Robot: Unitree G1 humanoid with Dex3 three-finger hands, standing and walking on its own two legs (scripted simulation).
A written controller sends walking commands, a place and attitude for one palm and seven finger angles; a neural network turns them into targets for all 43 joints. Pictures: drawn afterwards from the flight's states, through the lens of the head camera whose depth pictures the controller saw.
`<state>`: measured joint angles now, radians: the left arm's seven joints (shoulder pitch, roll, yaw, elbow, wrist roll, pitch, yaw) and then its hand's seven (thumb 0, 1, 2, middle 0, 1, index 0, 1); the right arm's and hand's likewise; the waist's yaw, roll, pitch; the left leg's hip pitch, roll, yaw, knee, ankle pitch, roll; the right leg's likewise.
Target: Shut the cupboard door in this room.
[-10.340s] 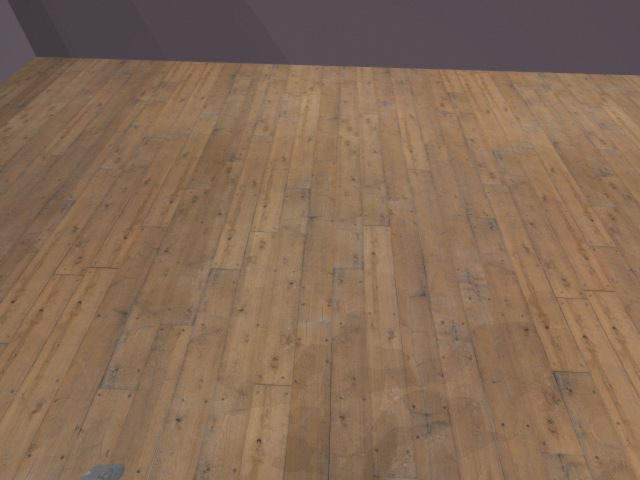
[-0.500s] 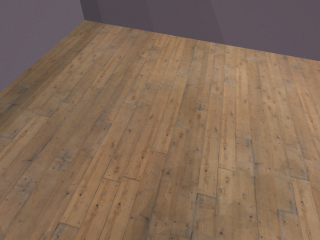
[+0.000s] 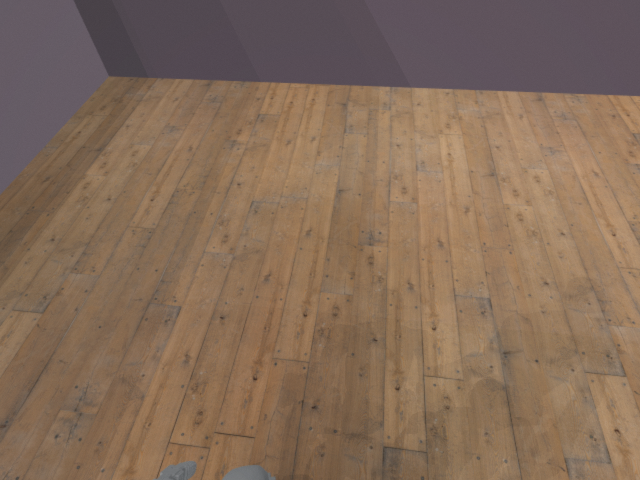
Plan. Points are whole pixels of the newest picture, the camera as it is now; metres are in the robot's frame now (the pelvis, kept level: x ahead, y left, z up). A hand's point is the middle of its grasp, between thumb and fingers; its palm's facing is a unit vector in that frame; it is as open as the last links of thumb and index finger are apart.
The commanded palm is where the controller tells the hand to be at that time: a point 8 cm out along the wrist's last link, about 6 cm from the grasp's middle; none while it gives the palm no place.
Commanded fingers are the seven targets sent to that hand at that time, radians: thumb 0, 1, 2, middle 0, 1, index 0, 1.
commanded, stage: walk to a spot facing it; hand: left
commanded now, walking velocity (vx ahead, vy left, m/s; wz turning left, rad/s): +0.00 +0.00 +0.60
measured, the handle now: out of the picture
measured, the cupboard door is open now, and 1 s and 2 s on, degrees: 56 56 56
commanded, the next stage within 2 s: none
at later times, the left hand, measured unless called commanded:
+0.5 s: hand out of the picture +0.10 +0.27 -0.17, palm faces +0.31 -0.92 -0.24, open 7.4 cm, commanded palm none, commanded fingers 0.00 0.90 0.90 -0.20 -0.30 -0.20 -0.30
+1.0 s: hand out of the picture +0.05 +0.17 -0.14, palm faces +0.56 -0.78 -0.27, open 7.4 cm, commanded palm none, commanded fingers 0.00 0.90 0.90 -0.20 -0.30 -0.20 -0.30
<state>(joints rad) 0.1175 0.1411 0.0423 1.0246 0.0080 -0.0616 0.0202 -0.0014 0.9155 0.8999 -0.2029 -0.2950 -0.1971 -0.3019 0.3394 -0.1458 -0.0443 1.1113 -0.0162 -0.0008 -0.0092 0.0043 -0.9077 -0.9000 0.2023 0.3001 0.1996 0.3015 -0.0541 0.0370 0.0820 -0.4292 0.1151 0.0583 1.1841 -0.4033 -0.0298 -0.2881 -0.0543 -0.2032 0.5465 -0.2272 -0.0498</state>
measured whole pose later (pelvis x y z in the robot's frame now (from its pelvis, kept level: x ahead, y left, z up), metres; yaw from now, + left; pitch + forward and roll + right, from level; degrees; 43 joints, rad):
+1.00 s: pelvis +0.10 -0.03 +0.01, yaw +36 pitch +0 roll +2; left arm 0.21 0.18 0.02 0.88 0.02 0.01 0.02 0.01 0.90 0.90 -0.21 -0.30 -0.20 -0.30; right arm 0.17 -0.29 -0.09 0.94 -0.02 0.09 0.04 0.00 -0.91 -0.90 0.20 0.30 0.20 0.30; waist -0.02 0.02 0.09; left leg -0.48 0.04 0.01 1.07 -0.40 -0.08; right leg -0.20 -0.13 -0.20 0.51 -0.31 0.00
